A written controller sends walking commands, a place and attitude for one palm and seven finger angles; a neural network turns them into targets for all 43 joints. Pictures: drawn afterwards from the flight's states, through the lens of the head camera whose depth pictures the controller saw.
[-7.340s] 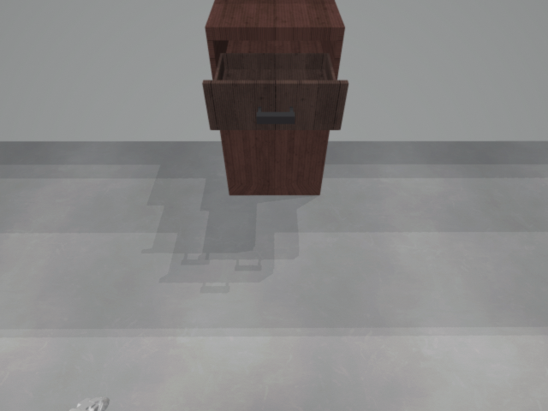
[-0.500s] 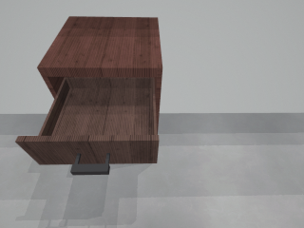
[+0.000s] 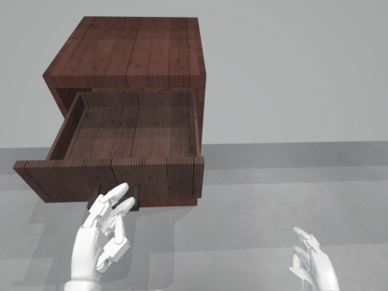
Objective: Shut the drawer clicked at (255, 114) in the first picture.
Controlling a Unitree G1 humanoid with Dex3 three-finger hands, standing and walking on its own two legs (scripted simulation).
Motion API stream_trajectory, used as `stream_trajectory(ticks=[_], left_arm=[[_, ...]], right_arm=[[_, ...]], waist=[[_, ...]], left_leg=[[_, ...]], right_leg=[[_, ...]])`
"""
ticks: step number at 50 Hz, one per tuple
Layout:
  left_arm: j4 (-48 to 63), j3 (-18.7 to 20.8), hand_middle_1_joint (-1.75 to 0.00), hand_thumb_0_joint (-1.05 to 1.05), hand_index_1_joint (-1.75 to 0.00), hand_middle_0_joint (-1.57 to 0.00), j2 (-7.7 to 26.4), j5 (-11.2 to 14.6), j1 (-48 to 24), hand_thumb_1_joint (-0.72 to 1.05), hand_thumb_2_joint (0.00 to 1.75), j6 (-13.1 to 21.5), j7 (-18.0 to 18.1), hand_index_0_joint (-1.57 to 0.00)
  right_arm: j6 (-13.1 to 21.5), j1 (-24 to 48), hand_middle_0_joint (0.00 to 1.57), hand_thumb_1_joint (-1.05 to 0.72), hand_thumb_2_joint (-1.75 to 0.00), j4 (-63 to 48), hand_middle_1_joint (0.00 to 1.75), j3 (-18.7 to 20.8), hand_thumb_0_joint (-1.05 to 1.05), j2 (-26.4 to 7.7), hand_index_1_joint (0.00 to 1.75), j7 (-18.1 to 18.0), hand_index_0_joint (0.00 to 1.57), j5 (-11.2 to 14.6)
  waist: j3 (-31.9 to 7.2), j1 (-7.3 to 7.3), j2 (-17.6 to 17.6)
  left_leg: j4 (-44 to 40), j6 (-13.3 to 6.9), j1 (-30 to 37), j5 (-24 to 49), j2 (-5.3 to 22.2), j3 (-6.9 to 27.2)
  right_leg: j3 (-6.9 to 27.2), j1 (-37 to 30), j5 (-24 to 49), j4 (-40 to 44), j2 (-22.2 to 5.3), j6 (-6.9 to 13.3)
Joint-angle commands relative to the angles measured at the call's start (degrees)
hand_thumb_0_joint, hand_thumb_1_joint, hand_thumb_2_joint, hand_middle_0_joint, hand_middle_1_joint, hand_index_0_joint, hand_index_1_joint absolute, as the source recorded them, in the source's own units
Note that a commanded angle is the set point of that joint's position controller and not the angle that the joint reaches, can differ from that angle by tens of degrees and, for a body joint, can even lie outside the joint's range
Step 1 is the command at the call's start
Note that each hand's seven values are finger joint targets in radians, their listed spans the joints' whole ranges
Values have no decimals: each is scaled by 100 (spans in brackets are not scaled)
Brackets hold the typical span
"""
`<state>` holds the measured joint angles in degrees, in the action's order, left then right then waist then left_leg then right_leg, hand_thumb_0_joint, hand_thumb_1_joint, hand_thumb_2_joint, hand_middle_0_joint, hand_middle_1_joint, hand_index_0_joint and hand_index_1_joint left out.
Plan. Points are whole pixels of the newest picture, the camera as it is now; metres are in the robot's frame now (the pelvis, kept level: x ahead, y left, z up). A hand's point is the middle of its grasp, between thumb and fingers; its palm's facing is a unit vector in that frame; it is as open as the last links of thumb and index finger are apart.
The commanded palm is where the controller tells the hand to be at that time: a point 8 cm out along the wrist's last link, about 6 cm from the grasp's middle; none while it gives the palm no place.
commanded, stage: raise the hand and make a fist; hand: left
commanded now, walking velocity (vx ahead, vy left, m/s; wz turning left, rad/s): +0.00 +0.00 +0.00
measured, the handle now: (116, 196) +0.34 +0.20 -0.03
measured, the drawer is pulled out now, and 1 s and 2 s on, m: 0.29 0.29 0.29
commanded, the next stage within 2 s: bring the fist close to the handle in 1.60 s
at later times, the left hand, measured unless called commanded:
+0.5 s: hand (119, 269) +0.17 +0.14 +0.02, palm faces +0.07 -1.00 -0.05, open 4.0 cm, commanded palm +0.12 +0.20 +0.03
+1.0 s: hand (109, 271) +0.16 +0.15 +0.06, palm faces +0.10 -0.99 -0.03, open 3.1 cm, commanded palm +0.12 +0.20 +0.06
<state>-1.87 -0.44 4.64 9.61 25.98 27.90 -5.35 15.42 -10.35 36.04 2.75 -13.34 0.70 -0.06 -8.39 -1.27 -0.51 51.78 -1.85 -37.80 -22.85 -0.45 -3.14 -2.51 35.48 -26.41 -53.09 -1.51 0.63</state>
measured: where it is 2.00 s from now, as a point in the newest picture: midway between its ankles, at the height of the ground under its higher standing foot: outside the picture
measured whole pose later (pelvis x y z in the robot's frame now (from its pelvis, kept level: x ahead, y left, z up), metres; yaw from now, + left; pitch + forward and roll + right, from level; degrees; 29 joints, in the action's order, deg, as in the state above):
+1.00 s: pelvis +0.00 -0.01 -0.02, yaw +2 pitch +11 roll -2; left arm 17.0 1.1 9.3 11.6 40.7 21.5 -7.2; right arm 8.8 -10.8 25.7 -0.5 -10.7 -2.3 1.8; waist -8.1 1.3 2.1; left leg 60.8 -0.7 -44.5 -27.0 0.8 0.8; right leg -6.2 39.7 -30.2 -59.1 -0.1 2.1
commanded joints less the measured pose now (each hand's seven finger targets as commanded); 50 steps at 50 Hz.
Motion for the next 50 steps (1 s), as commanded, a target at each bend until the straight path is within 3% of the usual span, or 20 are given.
stream_trajectory(ticks=[1,4,7,8,10,11,13,16,18,20,22,23,24,28,31,38,40,43,44,50], left_arm=[[745,682,-65,0,-65,-52,659,-43,1795,90,90,462,-375,-52],[2029,595,-71,0,-71,-58,778,-29,908,90,90,155,18,-58],[3062,467,-78,0,-78,-64,779,7,313,90,90,531,285,-64],[3305,436,-80,0,-80,-66,865,-4,-41,90,90,673,286,-66],[3069,79,-84,0,-84,-70,672,75,-147,90,90,843,42,-70],[2873,107,-86,0,-86,-72,765,135,-233,90,90,854,-133,-72],[2220,245,-91,0,-91,-76,895,226,59,90,90,595,-505,-76],[1900,650,-97,0,-97,-82,1136,468,590,90,90,-83,-881,-82],[1617,1286,-101,0,-101,-86,1458,560,985,90,90,-556,-819,-86],[2074,1271,-106,0,-106,-90,1285,646,878,90,90,-669,-677,-90],[2291,1349,-110,0,-110,-94,1254,657,919,90,90,-564,-469,-94],[2241,1479,-112,0,-112,-96,1344,614,1016,90,90,-463,-346,-96],[2346,1267,-114,0,-114,-98,1174,571,1065,90,90,-325,-315,-98],[2026,1085,-123,0,-123,-106,1077,541,1289,90,90,83,-406,-106],[2250,797,-130,0,-130,-112,966,539,1417,90,90,226,-562,-112],[2754,791,-145,0,-145,-126,1068,372,1463,90,90,157,-209,-126],[2775,672,-149,0,-149,-130,905,359,1725,90,90,55,-156,-130],[2871,594,-156,0,-156,-136,941,263,1769,90,90,-124,-126,-136],[2934,401,-158,0,-158,-138,797,263,1708,90,90,-177,-154,-138],[3252,375,-160,0,-160,-140,874,234,1742,90,90,-364,-221,-140]], right_arm=[[-181,824,20,-90,-90,-1639,30,291,0,-640,30,76,20,46],[-450,730,20,-90,-90,-2005,30,209,0,-539,30,-65,20,71],[-452,233,20,-90,-90,-1977,30,136,0,-444,30,-198,20,24],[-428,118,20,-90,-90,-1896,30,124,0,-490,30,-248,20,17],[-284,127,20,-90,-90,-1772,30,43,0,-518,30,-292,20,10],[-203,106,20,-90,-90,-1690,30,23,0,-561,30,-313,20,21],[-120,134,20,-90,-90,-1577,30,0,0,-603,30,-369,20,88],[-139,238,20,-90,-90,-1659,30,-2,0,-579,30,-442,20,214],[-257,394,20,-90,-90,-1619,30,16,0,-498,30,-493,20,253],[-289,392,20,-90,-90,-1666,30,2,0,-411,30,-514,20,256],[-260,344,20,-90,-90,-1586,30,19,0,-351,30,-515,20,229],[-258,369,20,-90,-90,-1504,30,43,0,-334,30,-526,20,210],[-223,294,20,-90,-90,-1494,30,42,0,-337,30,-506,20,191],[-117,303,20,-90,-90,-1347,30,112,0,-425,30,-466,20,168],[-33,208,20,-90,-90,-1436,30,144,0,-504,30,-436,20,190],[-105,168,20,-90,-90,-1584,30,150,0,-536,30,-437,20,161],[-187,166,20,-90,-90,-1675,30,137,0,-492,30,-398,20,180],[-303,206,20,-90,-90,-1768,30,102,0,-508,30,-377,20,189],[-326,189,20,-90,-90,-1826,30,61,0,-500,30,-365,20,181],[-424,164,20,-90,-90,-1979,30,-6,0,-505,30,-356,20,194]], waist=[[-513,701,102],[-825,508,514],[-1044,164,612],[-1087,-32,382],[-828,-201,512],[-764,-266,384],[-648,-274,65],[-926,23,-167],[-958,264,-281],[-991,289,-251],[-955,309,-163],[-864,325,-303],[-830,285,-159],[-509,148,-293],[-673,137,-64],[-821,185,124],[-797,217,151],[-698,184,214],[-615,131,155],[-548,124,269]], left_leg=[[4,215,-456,578,-59,194],[147,135,-592,-49,-45,273],[529,2,-373,328,56,409],[666,-23,-396,291,106,471],[851,-41,-606,98,107,530],[946,-42,-790,-12,110,549],[1105,-41,-1072,-132,98,502],[997,-26,-1214,-118,33,444],[906,0,-1241,5,12,437],[759,3,-1078,213,9,442],[619,15,-928,392,31,444],[598,16,-901,450,42,459],[537,13,-817,524,40,448],[505,11,-793,507,37,482],[395,-14,-540,527,22,443],[164,-37,-152,622,61,478],[90,-28,-74,705,50,463],[33,-38,19,759,76,481],[2,-35,25,728,73,501],[-72,-30,180,696,94,546]], right_leg=[[-261,411,788,-317,195,246],[7,672,135,-223,200,220],[119,901,397,-162,249,186],[142,1069,340,-171,286,145],[240,1299,54,-76,262,133],[336,1279,-110,8,240,114],[601,1105,-419,288,184,64],[879,416,-606,584,30,-35],[1002,-29,-387,713,-62,-113],[945,-217,21,710,-116,-159],[809,-268,414,653,-108,-168],[757,-253,546,647,-91,-172],[667,-163,662,587,-67,-148],[594,57,723,596,-63,-158],[443,153,540,541,-12,-81],[38,260,538,358,160,43],[-44,181,736,343,183,49],[-93,173,862,366,203,49],[-126,192,855,366,210,41],[-180,203,820,419,246,49]])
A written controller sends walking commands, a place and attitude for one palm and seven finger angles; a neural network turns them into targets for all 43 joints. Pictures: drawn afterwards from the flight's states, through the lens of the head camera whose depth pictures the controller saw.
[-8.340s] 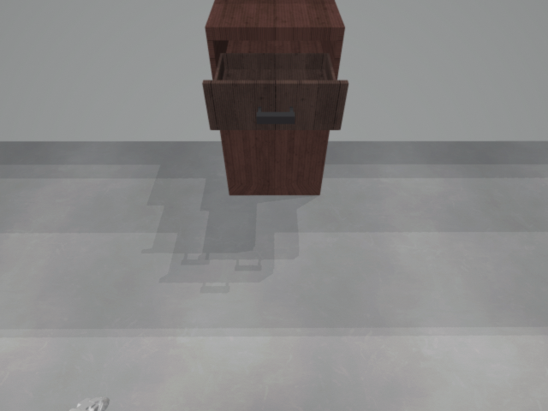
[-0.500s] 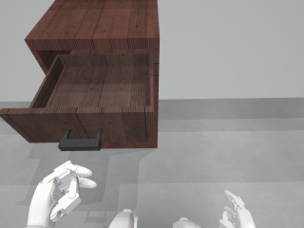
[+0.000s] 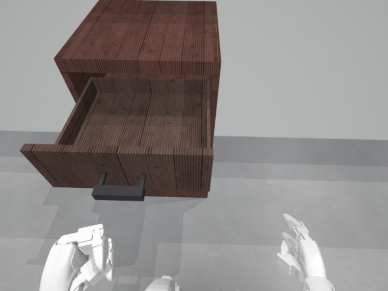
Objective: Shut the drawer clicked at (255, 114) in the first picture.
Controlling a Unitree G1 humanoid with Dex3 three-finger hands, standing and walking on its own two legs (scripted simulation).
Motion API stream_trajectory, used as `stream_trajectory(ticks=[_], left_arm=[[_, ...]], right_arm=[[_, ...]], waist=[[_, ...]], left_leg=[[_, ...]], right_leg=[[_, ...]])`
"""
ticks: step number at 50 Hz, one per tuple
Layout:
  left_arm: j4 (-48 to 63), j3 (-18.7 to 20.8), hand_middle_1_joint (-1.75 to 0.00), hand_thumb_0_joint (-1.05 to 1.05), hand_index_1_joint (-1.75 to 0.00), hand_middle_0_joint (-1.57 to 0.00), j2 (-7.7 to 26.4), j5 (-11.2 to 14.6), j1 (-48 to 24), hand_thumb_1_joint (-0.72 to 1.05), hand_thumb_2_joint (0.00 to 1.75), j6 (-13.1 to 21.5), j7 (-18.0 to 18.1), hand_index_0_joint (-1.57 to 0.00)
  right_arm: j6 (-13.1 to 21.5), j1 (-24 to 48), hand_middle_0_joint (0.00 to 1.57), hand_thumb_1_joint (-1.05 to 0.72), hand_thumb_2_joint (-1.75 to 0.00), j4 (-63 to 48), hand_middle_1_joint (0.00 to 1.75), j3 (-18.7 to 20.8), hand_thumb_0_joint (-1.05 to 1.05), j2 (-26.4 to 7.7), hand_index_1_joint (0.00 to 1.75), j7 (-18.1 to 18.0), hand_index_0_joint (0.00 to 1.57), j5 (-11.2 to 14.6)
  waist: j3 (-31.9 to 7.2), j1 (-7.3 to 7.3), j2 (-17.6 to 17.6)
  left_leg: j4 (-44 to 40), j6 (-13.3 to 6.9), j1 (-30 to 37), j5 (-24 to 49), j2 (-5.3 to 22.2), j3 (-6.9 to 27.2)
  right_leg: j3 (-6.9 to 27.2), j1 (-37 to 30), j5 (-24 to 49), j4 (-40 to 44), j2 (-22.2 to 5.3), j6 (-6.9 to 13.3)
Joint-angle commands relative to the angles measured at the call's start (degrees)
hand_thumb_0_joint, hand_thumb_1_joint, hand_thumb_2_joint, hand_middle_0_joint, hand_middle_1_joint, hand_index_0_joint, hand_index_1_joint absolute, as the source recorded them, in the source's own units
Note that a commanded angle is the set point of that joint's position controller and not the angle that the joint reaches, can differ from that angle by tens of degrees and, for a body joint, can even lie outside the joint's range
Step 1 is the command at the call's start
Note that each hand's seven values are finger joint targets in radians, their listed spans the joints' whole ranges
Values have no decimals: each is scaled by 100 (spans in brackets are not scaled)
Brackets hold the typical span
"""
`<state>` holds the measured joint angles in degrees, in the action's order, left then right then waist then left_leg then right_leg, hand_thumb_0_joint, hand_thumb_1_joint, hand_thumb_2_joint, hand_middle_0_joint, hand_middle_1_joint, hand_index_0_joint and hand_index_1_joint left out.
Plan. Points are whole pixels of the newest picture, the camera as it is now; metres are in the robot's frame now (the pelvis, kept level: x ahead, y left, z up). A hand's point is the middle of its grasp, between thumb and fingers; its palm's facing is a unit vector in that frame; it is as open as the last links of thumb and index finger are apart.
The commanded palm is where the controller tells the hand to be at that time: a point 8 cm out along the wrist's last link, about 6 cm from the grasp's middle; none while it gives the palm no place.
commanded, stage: raise the hand and make a fist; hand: left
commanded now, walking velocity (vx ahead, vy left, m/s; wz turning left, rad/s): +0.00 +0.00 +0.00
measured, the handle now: (121, 184) +0.34 +0.20 -0.01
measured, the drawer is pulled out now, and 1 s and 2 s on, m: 0.29 0.29 0.29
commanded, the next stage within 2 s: bring the fist close to the handle in 0.60 s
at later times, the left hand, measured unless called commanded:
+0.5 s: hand (108, 259) +0.16 +0.15 +0.09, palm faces +0.06 -1.00 -0.05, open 3.3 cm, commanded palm +0.12 +0.20 +0.09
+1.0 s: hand (117, 252) +0.18 +0.15 +0.06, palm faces +0.05 -1.00 -0.05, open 3.3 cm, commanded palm +0.15 +0.21 +0.06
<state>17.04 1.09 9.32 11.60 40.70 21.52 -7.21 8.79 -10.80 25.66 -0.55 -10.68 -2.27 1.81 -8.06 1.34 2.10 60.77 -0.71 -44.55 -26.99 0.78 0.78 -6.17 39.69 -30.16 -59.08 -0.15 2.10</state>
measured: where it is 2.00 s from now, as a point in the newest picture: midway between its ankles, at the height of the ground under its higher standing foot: outside the picture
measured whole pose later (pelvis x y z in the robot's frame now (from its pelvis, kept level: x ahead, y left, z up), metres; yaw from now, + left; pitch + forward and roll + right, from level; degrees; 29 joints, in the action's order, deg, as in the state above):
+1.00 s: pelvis +0.00 -0.01 -0.01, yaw +0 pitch +12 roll -1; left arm 12.0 3.3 10.2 12.5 35.7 22.6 -8.4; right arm 8.4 -12.6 27.1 -0.2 -12.6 -2.7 1.7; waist -8.2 0.4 2.1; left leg 62.4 0.5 -47.0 -27.7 1.4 1.6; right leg -6.8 42.3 -31.3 -61.2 0.5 3.3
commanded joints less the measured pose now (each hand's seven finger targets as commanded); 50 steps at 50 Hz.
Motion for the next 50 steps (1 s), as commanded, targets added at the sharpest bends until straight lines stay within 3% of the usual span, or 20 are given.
stream_trajectory(ticks=[1,5,9,11,14,18,22,23,25,28,32,34,38,41,43,45,50], left_arm=[[1423,166,-160,0,-160,-140,372,51,168,90,90,261,-33,-140],[1526,201,-160,0,-160,-140,404,32,314,90,90,192,23,-140],[1722,99,-160,0,-160,-140,391,-21,230,90,90,110,79,-140],[1620,171,-160,0,-160,-140,405,9,375,90,90,57,95,-140],[1516,139,-160,0,-160,-140,333,-13,527,90,90,-11,117,-140],[1604,261,-160,0,-160,-140,463,-25,613,90,90,61,183,-140],[1716,201,-160,0,-160,-140,386,40,709,90,90,237,189,-140],[1662,344,-160,0,-160,-140,521,9,739,90,90,252,207,-140],[1631,165,-160,0,-160,-140,350,33,681,90,90,306,173,-140],[1581,368,-160,0,-160,-140,557,41,618,90,90,332,148,-140],[1514,292,-160,0,-160,-140,430,110,689,90,90,342,63,-140],[1539,423,-160,0,-160,-140,530,135,604,90,90,329,37,-140],[1106,432,-160,0,-160,-140,507,126,206,90,90,330,-38,-140],[991,373,-160,0,-160,-140,439,165,-116,90,90,432,-122,-140],[787,671,-160,0,-160,-140,695,149,-198,90,90,464,-119,-140],[840,552,-160,0,-160,-140,585,162,-411,90,90,516,-157,-140],[602,516,-160,0,-160,-140,520,160,-487,90,90,519,-111,-140]], right_arm=[[243,205,20,-90,-90,-964,30,295,0,-758,30,-46,20,4],[225,174,20,-90,-90,-1006,30,290,0,-761,30,-30,20,19],[229,127,20,-90,-90,-1071,30,248,0,-776,30,-22,20,27],[226,123,20,-90,-90,-1051,30,281,0,-761,30,-26,20,36],[196,169,20,-90,-90,-1072,30,286,0,-761,30,-22,20,47],[196,198,20,-90,-90,-1046,30,306,0,-762,30,-23,20,42],[235,158,20,-90,-90,-1019,30,324,0,-730,30,2,20,38],[226,192,20,-90,-90,-986,30,348,0,-749,30,-7,20,39],[244,171,20,-90,-90,-1004,30,336,0,-751,30,1,20,46],[250,201,20,-90,-90,-971,30,351,0,-777,30,-24,20,43],[268,184,20,-90,-90,-976,30,342,0,-757,30,-32,20,52],[257,177,20,-90,-90,-957,30,346,0,-753,30,-51,20,57],[244,219,20,-90,-90,-856,30,329,0,-785,30,-89,20,34],[281,180,20,-90,-90,-844,30,312,0,-808,30,-90,20,6],[261,184,20,-90,-90,-775,30,330,0,-821,30,-110,20,-3],[288,153,20,-90,-90,-796,30,319,0,-812,30,-98,20,-1],[282,168,20,-90,-90,-739,30,336,0,-819,30,-78,20,-28]], waist=[[-520,-161,2],[-543,-141,-79],[-552,-144,82],[-593,-116,-128],[-462,-83,-152],[-494,-33,-119],[-558,-61,-71],[-523,-48,-139],[-415,-111,-163],[-456,-85,-135],[-505,-97,-227],[-606,-81,-253],[-253,-198,-346],[-418,-240,-350],[-501,-178,-324],[-633,-195,-95],[-825,-192,-115]], left_leg=[[-1000,-137,827,1042,-37,173],[-1029,-131,879,1007,-19,200],[-1101,-128,947,978,-25,222],[-1096,-125,925,1050,-26,205],[-1106,-121,839,1034,-50,165],[-1101,-125,815,1110,-57,138],[-1039,-129,824,1193,-71,101],[-1022,-134,787,1198,-57,101],[-1007,-132,735,1090,-72,95],[-959,-143,676,982,-74,90],[-915,-144,681,1038,-90,65],[-913,-150,688,1097,-99,70],[-801,-150,487,914,-96,92],[-646,-143,393,857,-120,71],[-582,-135,293,876,-106,62],[-570,-131,378,950,-112,52],[-481,-130,326,1131,-97,68]], right_leg=[[168,-214,1116,1029,104,-97],[145,-212,1052,1049,132,-94],[122,-238,972,1053,122,-79],[138,-335,1078,1087,123,-90],[147,-367,1086,1108,111,-98],[170,-434,1146,1104,107,-87],[202,-433,1257,1077,102,-93],[216,-433,1261,1091,107,-90],[218,-344,1159,1091,100,-106],[320,-335,1017,1158,92,-106],[364,-392,1130,1182,62,-129],[384,-475,1210,1185,55,-132],[469,-219,997,1257,53,-157],[602,-175,908,1233,11,-177],[642,-198,875,1199,20,-163],[606,-173,981,1109,17,-141],[567,-154,1321,934,27,-148]])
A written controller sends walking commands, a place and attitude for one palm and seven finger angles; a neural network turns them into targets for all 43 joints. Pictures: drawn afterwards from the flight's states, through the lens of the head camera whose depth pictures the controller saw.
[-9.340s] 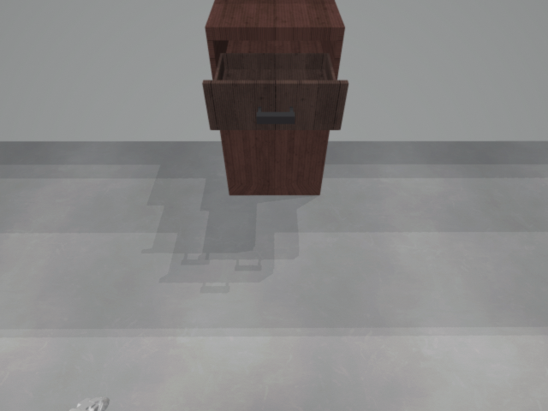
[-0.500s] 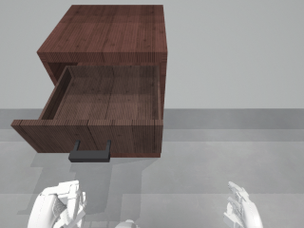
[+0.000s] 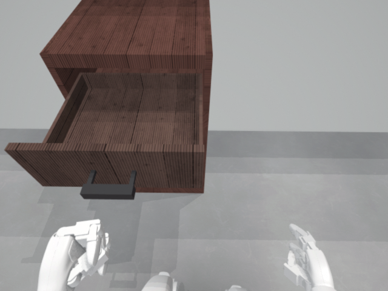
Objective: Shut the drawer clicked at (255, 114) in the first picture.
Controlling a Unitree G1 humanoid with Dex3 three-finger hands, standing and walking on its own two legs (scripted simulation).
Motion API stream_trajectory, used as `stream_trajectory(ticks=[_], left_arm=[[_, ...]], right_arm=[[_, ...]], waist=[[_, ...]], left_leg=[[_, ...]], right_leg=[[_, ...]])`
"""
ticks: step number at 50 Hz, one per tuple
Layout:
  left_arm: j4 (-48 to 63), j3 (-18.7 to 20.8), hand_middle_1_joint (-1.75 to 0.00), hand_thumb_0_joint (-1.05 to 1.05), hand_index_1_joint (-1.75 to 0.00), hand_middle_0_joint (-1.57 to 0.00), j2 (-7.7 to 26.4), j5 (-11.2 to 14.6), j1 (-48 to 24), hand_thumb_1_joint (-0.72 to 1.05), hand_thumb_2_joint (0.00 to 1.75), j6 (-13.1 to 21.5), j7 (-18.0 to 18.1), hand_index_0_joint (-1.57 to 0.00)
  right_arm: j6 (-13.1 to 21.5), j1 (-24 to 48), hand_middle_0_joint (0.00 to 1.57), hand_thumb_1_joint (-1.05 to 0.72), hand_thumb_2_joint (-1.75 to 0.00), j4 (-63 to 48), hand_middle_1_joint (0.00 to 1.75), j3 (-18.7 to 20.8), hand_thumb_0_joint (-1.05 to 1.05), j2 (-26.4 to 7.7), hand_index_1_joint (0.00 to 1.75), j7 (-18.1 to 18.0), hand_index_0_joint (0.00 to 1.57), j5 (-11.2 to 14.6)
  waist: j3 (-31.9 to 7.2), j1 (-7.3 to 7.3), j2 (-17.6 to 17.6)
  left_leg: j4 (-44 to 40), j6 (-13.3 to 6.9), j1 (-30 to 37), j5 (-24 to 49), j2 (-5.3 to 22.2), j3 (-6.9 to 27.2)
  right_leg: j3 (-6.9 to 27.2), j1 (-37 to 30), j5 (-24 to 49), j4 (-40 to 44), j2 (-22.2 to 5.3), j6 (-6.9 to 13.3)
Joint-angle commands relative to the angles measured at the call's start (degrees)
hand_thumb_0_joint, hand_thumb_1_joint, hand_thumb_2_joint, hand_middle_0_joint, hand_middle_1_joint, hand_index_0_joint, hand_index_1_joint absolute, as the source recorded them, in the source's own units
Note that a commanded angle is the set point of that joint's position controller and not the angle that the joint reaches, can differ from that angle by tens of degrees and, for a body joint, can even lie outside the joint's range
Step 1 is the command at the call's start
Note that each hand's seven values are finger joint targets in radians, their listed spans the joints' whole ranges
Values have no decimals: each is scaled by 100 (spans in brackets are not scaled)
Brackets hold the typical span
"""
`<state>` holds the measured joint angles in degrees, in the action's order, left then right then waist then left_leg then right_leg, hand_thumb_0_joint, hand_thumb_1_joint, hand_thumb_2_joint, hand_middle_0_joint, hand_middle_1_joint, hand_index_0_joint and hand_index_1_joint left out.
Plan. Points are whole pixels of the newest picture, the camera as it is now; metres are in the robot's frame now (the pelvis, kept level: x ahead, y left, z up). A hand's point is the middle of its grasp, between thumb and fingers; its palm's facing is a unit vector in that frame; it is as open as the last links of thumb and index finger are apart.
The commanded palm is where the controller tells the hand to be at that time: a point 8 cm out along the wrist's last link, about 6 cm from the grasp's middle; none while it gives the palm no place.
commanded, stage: bring the fist close to the handle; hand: left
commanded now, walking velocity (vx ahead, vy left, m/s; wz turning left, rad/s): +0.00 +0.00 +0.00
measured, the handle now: (111, 182) +0.34 +0.22 +0.00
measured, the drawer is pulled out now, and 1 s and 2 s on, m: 0.29 0.29 0.24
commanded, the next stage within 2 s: push the drawer shut in 1.10 s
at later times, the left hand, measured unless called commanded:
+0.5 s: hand (121, 236) +0.22 +0.16 +0.02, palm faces +0.03 -1.00 -0.04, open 3.3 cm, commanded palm +0.19 +0.22 +0.02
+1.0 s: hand (122, 231) +0.24 +0.16 +0.00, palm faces +0.02 -1.00 -0.04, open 3.3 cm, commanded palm +0.21 +0.22 +0.00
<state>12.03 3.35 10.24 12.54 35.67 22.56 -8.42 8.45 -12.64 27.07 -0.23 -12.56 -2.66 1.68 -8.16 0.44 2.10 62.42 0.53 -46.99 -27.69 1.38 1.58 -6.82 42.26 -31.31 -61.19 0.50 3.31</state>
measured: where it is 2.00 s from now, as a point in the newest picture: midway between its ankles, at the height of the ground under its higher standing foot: outside the picture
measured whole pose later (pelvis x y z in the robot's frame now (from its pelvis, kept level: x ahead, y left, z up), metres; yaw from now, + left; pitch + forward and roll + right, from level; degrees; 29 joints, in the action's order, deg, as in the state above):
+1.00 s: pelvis -0.01 +0.01 -0.04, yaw -1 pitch +20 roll -2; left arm 0.5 3.0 10.2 10.4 20.8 25.5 -4.1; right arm 4.1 -11.6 28.3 -0.6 -12.8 -1.0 0.3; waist -10.1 -1.2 1.8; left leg 73.0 -0.3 -61.9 -30.9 1.5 0.7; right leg -5.9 57.4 -34.3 -71.9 0.2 2.7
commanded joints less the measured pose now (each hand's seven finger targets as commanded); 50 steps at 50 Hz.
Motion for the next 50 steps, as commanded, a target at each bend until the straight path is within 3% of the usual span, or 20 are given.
stream_trajectory(ticks=[1,3,4,5,7,10,13,17,20,22,26,28,31,33,35,39,42,45,50], left_arm=[[1041,288,-160,0,-160,-140,412,64,8,90,90,405,19,-140],[836,376,-160,0,-160,-140,464,-8,59,90,90,396,87,-140],[875,219,-160,0,-160,-140,327,-6,11,90,90,409,90,-140],[809,336,-160,0,-160,-140,418,-16,-58,90,90,428,117,-140],[799,354,-160,0,-160,-140,425,-26,-82,90,90,491,164,-140],[692,393,-160,0,-160,-140,435,-60,-208,90,90,601,237,-140],[626,312,-160,0,-160,-140,469,-128,-644,90,90,718,290,-140],[536,170,-160,0,-160,-140,367,-108,-992,90,90,795,252,-140],[349,302,-160,0,-160,-140,425,-122,-805,90,90,707,284,-140],[427,173,-160,0,-160,-140,358,-141,-1069,90,90,685,294,-140],[202,305,-160,0,-160,-140,430,-180,-1110,90,90,666,396,-140],[177,207,-160,0,-160,-140,383,-235,-1263,90,90,710,440,-140],[6,126,-160,0,-160,-140,292,-250,-1375,90,90,800,464,-140],[-183,300,-160,0,-160,-140,481,-266,-1666,90,90,851,486,-140],[-291,370,-160,0,-160,-140,542,-236,-1972,90,90,923,428,-140],[76,329,-160,0,-160,-140,498,-117,-1688,90,90,884,345,-140],[136,216,-160,0,-160,-140,443,-125,-1618,90,90,732,368,-140],[-69,207,-160,0,-160,-140,400,-140,-1485,90,90,611,401,-140],[-82,320,-160,0,-160,-140,496,-161,-1707,90,90,725,466,-140]], right_arm=[[305,329,20,-90,-90,-872,30,304,0,-631,30,-27,20,-28],[261,372,20,-90,-90,-819,30,330,0,-634,30,-25,20,-34],[256,364,20,-90,-90,-853,30,314,0,-628,30,-8,20,-44],[236,343,20,-90,-90,-828,30,341,0,-629,30,-8,20,-40],[227,366,20,-90,-90,-824,30,346,0,-631,30,2,20,-59],[192,372,20,-90,-90,-790,30,357,0,-631,30,14,20,-71],[195,385,20,-90,-90,-750,30,334,0,-681,30,13,20,-101],[218,342,20,-90,-90,-746,30,315,0,-716,30,23,20,-111],[170,323,20,-90,-90,-734,30,342,0,-721,30,33,20,-116],[159,305,20,-90,-90,-746,30,327,0,-731,30,47,20,-122],[71,308,20,-90,-90,-716,30,339,0,-724,30,67,20,-135],[46,320,20,-90,-90,-710,30,318,0,-726,30,82,20,-155],[19,321,20,-90,-90,-712,30,312,0,-731,30,116,20,-171],[-18,325,20,-90,-90,-644,30,312,0,-763,30,107,20,-187],[-23,320,20,-90,-90,-612,30,305,0,-784,30,108,20,-187],[-45,312,20,-90,-90,-721,30,312,0,-775,30,119,20,-139],[-89,291,20,-90,-90,-726,30,308,0,-772,30,117,20,-133],[-145,296,20,-90,-90,-724,30,305,0,-780,30,114,20,-126],[-147,316,20,-90,-90,-702,30,301,0,-784,30,94,20,-144]], waist=[[-850,-103,-139],[-836,-78,-188],[-852,-105,-160],[-905,-107,-309],[-969,-69,-160],[-1002,-88,-217],[-959,-186,-165],[-1179,-216,-85],[-1407,-119,-115],[-1501,-166,-72],[-1523,-155,-207],[-1481,-173,-75],[-1478,-214,-177],[-1417,-247,-265],[-1545,-242,-176],[-2001,-114,70],[-1908,-151,78],[-1694,-213,-178],[-1605,-215,-186]], left_leg=[[-624,-250,524,1206,-166,-19],[-597,-251,454,1252,-148,-8],[-567,-249,415,1228,-160,-19],[-532,-244,378,1228,-145,-20],[-488,-234,315,1225,-150,-31],[-385,-228,171,1161,-140,-29],[-274,-242,43,1030,-116,5],[-143,-236,-42,918,-123,9],[-112,-227,-49,1108,-120,-1],[-75,-233,-18,1168,-119,18],[25,-227,-178,1157,-114,4],[48,-225,-219,1127,-111,34],[156,-222,-337,1040,-115,29],[268,-231,-551,888,-109,39],[377,-225,-659,819,-115,17],[217,-233,-254,1171,-118,12],[157,-228,-197,1182,-112,33],[143,-232,-345,1041,-110,54],[182,-223,-441,871,-112,60]], right_leg=[[639,-433,1476,1128,-47,-278],[604,-383,1506,1052,-28,-264],[617,-355,1517,1018,-44,-275],[623,-343,1542,991,-39,-284],[619,-289,1519,899,-40,-266],[634,-171,1429,801,-24,-259],[608,119,1184,685,-7,-234],[635,285,1036,555,-10,-230],[582,173,1325,430,-3,-217],[534,256,1409,332,-1,-217],[552,301,1460,260,2,-225],[506,452,1357,178,17,-194],[515,593,1307,105,15,-203],[564,727,1093,76,35,-201],[648,756,1013,23,17,-199],[559,490,1396,1,25,-173],[519,491,1427,47,26,-189],[496,551,1304,95,41,-211],[506,664,1072,80,37,-199]])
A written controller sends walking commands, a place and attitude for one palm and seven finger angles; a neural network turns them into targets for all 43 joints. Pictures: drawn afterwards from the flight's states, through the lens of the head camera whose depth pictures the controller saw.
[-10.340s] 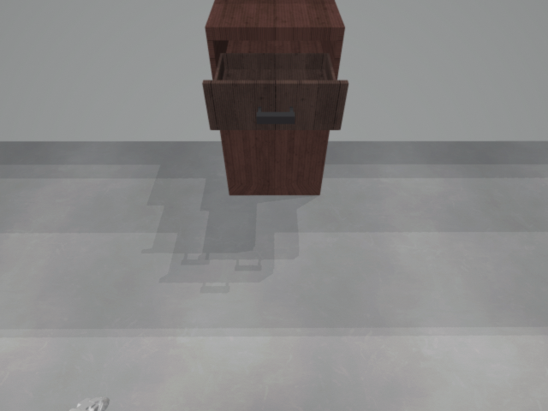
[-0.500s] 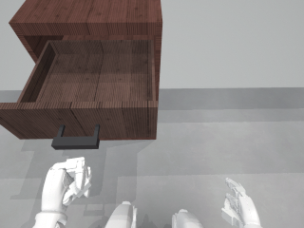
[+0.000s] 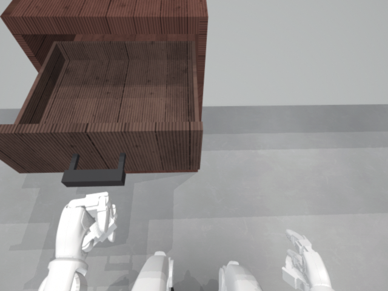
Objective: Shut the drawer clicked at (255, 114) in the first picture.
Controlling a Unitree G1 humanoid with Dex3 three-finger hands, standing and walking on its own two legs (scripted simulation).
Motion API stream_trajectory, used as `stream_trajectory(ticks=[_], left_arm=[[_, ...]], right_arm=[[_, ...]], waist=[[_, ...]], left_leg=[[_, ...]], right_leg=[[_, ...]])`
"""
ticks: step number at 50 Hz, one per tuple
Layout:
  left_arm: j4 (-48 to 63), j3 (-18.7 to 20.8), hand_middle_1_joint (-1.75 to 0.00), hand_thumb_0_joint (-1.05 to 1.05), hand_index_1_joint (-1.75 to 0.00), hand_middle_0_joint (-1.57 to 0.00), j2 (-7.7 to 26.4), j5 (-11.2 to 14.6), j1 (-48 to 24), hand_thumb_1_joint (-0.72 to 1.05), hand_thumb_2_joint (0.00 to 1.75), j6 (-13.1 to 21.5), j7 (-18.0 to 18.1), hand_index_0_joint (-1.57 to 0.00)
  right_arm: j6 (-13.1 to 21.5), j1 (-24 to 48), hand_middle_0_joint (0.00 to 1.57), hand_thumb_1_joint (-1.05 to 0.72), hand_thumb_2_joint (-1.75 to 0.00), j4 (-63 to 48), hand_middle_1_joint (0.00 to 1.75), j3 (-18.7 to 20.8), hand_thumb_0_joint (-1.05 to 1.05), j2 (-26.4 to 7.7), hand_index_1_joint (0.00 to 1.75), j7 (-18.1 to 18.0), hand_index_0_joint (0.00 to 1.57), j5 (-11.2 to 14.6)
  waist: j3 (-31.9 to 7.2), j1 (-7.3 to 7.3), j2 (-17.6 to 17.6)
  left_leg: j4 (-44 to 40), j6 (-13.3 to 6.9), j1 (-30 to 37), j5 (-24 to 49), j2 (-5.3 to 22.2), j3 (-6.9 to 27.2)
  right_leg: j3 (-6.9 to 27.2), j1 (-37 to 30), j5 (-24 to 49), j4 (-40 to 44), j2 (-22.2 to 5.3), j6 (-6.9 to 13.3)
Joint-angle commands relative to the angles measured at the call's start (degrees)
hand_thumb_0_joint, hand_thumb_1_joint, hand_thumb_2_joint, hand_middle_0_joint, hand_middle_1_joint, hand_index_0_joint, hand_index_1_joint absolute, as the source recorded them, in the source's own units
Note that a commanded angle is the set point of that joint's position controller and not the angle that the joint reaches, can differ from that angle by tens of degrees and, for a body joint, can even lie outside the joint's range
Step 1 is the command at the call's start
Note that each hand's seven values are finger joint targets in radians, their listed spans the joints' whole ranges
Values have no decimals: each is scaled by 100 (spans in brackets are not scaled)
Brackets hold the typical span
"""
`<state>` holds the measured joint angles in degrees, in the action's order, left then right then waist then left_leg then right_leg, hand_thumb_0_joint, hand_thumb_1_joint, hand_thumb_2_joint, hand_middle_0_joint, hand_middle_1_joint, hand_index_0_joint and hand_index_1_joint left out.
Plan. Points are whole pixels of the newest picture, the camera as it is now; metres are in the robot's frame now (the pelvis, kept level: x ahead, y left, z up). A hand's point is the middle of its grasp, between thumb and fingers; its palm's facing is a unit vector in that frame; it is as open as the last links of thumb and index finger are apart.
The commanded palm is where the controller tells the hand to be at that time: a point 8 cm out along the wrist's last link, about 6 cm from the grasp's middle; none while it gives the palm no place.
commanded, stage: bring the fist close to the handle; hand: left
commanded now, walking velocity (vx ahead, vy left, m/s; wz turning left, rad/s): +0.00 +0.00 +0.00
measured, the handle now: (97, 167) +0.35 +0.22 +0.03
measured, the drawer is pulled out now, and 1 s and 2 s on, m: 0.29 0.24 0.11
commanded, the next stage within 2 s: push the drawer shut in 0.10 s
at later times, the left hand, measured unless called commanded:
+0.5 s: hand (114, 206) +0.27 +0.16 +0.04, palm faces +0.04 -1.00 -0.04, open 3.3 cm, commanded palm +0.25 +0.22 +0.04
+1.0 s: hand (117, 183) +0.32 +0.17 +0.03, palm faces +0.05 -1.00 -0.05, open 2.9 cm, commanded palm +0.31 +0.22 +0.04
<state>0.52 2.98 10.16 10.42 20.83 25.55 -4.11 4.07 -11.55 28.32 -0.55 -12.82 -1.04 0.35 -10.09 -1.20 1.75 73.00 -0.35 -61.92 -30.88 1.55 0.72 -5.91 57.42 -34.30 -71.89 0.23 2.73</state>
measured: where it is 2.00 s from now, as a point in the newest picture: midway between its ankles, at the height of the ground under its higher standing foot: outside the picture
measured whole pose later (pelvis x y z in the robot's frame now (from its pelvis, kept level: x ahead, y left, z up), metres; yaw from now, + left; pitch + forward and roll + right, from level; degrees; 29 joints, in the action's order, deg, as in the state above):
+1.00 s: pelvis -0.02 +0.00 +0.00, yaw +0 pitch +20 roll -2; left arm -19.6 5.4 12.5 9.3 -4.5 25.1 -3.1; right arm 3.0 -10.3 33.1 -1.5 -13.9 -1.9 0.5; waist -8.8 -1.7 1.5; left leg 72.7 -0.6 -63.7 -29.0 1.1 1.2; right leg -6.4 58.8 -32.6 -71.5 -0.1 2.5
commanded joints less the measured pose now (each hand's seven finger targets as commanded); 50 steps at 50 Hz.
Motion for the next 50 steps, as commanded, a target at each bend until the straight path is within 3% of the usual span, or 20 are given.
stream_trajectory(ticks=[1,6,8,10,13,16,18,24,29,33,34,38,42,45,47,50], left_arm=[[1149,344,-160,0,-160,-140,493,67,-204,90,90,485,34,-140],[1232,175,-160,0,-160,-140,387,37,-140,90,90,601,5,-140],[1142,222,-160,0,-160,-140,464,28,-133,90,90,550,7,-140],[1191,244,-160,0,-160,-140,480,31,-100,90,90,523,-12,-140],[1064,290,-160,0,-160,-140,587,-22,-629,90,90,481,42,-140],[1027,318,-160,0,-160,-140,549,0,-951,90,90,512,61,-140],[893,391,-160,0,-160,-140,630,17,-994,90,90,459,60,-140],[629,309,-160,0,-160,-140,535,18,-1201,90,90,237,3,-140],[457,314,-160,0,-160,-140,563,-10,-2037,90,90,313,98,-140],[268,530,-160,0,-160,-140,797,-27,-2419,90,90,458,108,-140],[274,386,-160,0,-160,-140,641,-36,-2572,90,90,480,94,-140],[-23,491,-160,0,-160,-140,823,-39,-3022,90,90,432,92,-140],[-276,413,-160,0,-160,-140,730,-25,-3537,90,90,368,79,-140],[-578,428,-160,0,-160,-140,804,-47,-4081,90,90,311,116,-140],[-720,491,-160,0,-160,-140,839,-59,-4224,90,90,313,137,-140],[-964,543,-160,0,-160,-140,900,-82,-4591,90,90,309,179,-140]], right_arm=[[306,225,20,-90,-90,-841,30,333,0,-748,30,-69,20,-15],[327,217,20,-90,-90,-858,30,333,0,-749,30,-50,20,-21],[308,195,20,-90,-90,-854,30,332,0,-775,30,-56,20,-24],[298,181,20,-90,-90,-854,30,339,0,-770,30,-51,20,-18],[262,192,20,-90,-90,-814,30,316,0,-807,30,-82,20,-28],[287,199,20,-90,-90,-759,30,308,0,-794,30,-84,20,-31],[278,160,20,-90,-90,-742,30,304,0,-818,30,-81,20,-32],[196,135,20,-90,-90,-717,30,300,0,-833,30,-59,20,-12],[180,135,20,-90,-90,-570,30,292,0,-855,30,-78,20,-36],[188,138,20,-90,-90,-463,30,301,0,-883,30,-97,20,-30],[188,167,20,-90,-90,-438,30,298,0,-864,30,-94,20,-34],[170,151,20,-90,-90,-346,30,294,0,-922,30,-120,20,-21],[163,161,20,-90,-90,-289,30,274,0,-913,30,-141,20,-4],[133,114,20,-90,-90,-221,30,256,0,-947,30,-155,20,10],[133,124,20,-90,-90,-217,30,254,0,-943,30,-157,20,10],[105,75,20,-90,-90,-170,30,237,0,-952,30,-157,20,5]], waist=[[-1488,-28,-94],[-1514,-42,129],[-1438,-53,-22],[-1560,-32,42],[-1342,-152,-97],[-1495,-91,160],[-1626,-88,19],[-1761,-76,59],[-1589,-237,-104],[-1619,-203,19],[-1716,-215,155],[-1705,-267,74],[-1768,-263,165],[-1704,-387,9],[-1792,-313,113],[-1837,-341,142]], left_leg=[[-858,-140,1083,1204,-138,132],[-890,-131,1221,1247,-129,142],[-906,-136,1147,1271,-119,185],[-883,-132,1185,1335,-130,159],[-829,-153,1046,1126,-114,189],[-857,-127,1179,1129,-126,199],[-844,-143,1166,1250,-127,194],[-922,-141,1343,1507,-121,149],[-860,-156,1225,1249,-115,175],[-869,-142,1222,1196,-112,176],[-876,-143,1324,1245,-118,179],[-901,-153,1294,1067,-107,196],[-974,-136,1365,908,-123,192],[-983,-152,1310,725,-115,208],[-1018,-138,1311,649,-133,182],[-1038,-135,1375,718,-122,193]], right_leg=[[441,-872,1381,1153,61,-141],[381,-753,1379,1108,67,-120],[358,-776,1391,1097,85,-112],[385,-838,1508,1085,67,-120],[390,-627,1254,1109,91,-135],[369,-588,1201,1075,83,-107],[394,-741,1345,1091,88,-109],[388,-931,1724,1129,67,-129],[410,-722,1436,1180,70,-158],[434,-692,1301,1175,67,-124],[418,-644,1351,1144,57,-122],[441,-596,1145,1223,59,-130],[445,-598,996,1287,44,-137],[464,-515,853,1343,50,-164],[505,-590,758,1372,41,-155],[493,-560,843,1361,47,-152]])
